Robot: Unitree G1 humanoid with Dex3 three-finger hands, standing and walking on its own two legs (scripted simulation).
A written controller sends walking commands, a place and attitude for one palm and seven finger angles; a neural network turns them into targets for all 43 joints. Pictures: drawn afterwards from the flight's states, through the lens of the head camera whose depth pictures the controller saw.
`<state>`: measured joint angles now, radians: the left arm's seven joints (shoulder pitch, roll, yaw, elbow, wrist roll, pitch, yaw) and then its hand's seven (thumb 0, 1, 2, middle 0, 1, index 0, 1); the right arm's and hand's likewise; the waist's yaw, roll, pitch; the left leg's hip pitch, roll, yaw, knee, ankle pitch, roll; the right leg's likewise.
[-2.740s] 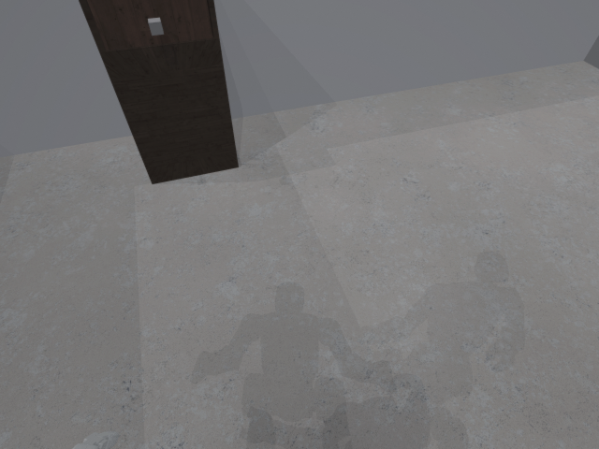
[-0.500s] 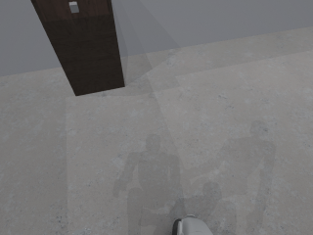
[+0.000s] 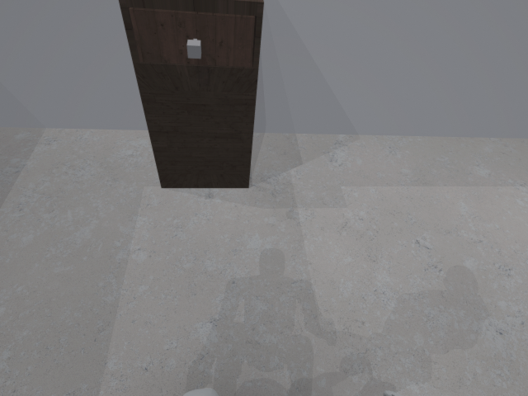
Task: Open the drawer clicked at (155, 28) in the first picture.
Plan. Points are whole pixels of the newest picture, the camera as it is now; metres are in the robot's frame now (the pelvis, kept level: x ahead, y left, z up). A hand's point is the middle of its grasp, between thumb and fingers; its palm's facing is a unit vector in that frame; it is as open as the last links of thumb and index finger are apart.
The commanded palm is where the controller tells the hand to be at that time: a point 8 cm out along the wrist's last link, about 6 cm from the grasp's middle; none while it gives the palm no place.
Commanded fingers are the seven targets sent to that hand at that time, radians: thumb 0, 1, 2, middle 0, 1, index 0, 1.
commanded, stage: walk to a spot facing it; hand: left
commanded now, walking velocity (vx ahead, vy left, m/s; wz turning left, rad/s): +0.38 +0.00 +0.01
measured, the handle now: (194, 46) +1.09 +0.34 -0.02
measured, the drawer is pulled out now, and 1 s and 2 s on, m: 0.00 0.00 0.00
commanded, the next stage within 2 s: turn to face it in 0.38 s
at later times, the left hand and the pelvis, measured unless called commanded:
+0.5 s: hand (203, 280) +0.35 +0.15 -0.16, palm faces -0.10 -0.98 -0.20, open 7.3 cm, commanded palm none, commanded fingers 0.00 0.90 0.90 -0.20 -0.30 -0.20 -0.30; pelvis +0.23 -0.02 +0.00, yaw -4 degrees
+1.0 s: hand (192, 279) +0.36 +0.18 -0.18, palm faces +0.13 -0.98 -0.16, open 7.3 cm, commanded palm none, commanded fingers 0.00 0.90 0.90 -0.20 -0.30 -0.20 -0.30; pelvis +0.35 +0.00 +0.01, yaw +3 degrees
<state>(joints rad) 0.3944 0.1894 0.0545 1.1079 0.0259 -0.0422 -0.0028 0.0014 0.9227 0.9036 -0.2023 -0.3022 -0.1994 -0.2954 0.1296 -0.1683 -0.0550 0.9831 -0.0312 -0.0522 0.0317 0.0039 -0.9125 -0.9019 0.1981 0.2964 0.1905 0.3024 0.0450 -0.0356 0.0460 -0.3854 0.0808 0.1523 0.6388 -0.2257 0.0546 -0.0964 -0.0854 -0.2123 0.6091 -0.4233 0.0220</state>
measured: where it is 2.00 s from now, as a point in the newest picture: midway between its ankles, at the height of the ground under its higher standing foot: (243, 300)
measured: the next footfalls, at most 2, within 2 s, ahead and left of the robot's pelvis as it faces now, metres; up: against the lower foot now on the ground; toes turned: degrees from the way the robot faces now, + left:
right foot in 0.50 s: +0.38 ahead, -0.14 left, +0.00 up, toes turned -12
left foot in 0.90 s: +0.42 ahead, +0.09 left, +0.00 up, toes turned +10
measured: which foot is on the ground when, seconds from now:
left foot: down 0.00-0.52, up 0.54-0.88, down 0.90-1.00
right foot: down 0.00-0.00, up 0.02-0.48, down 0.50-0.92, up 0.94-1.00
